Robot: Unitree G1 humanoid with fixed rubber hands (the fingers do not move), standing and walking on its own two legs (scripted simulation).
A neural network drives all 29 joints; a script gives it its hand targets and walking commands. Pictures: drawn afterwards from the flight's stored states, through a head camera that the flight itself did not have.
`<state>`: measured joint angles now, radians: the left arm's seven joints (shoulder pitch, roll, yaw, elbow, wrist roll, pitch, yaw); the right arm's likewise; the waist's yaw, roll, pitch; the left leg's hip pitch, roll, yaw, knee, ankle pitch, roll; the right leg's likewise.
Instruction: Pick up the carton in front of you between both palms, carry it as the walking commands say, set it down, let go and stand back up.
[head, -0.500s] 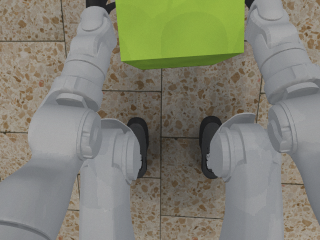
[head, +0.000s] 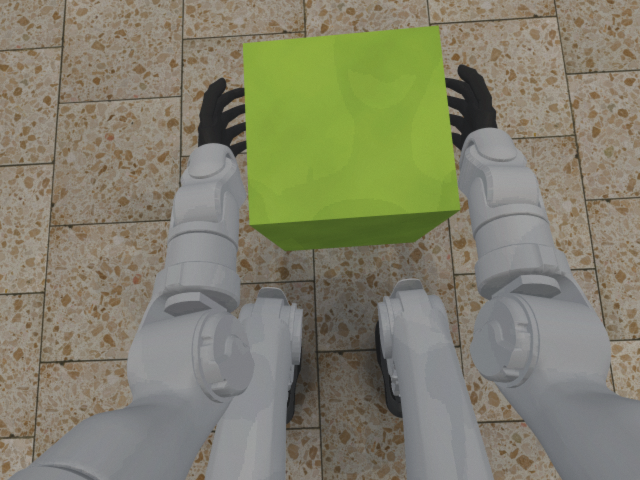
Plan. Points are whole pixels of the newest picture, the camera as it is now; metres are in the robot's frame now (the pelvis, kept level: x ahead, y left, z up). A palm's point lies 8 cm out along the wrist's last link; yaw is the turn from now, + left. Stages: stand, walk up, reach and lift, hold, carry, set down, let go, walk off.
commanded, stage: reach and lift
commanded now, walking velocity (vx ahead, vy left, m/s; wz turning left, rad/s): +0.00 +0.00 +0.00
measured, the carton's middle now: (345, 162) +0.48 -0.03 -0.13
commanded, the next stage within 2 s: none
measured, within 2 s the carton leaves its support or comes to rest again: neither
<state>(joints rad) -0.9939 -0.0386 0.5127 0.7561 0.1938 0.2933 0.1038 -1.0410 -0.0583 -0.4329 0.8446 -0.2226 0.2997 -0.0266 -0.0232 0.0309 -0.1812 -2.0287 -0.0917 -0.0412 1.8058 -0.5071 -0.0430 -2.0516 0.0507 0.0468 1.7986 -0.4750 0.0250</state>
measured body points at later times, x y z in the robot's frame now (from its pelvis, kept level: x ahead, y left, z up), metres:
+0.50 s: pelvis +0.05 +0.00 +0.13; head +0.21 -0.01 +0.55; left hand +0.46 +0.14 +0.08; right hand +0.46 -0.17 +0.08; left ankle +0.11 +0.12 -0.44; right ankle +0.12 -0.12 -0.44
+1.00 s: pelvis +0.10 +0.00 +0.27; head +0.14 -0.01 +0.71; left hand +0.42 +0.14 +0.24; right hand +0.41 -0.16 +0.24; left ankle +0.11 +0.12 -0.44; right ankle +0.12 -0.12 -0.44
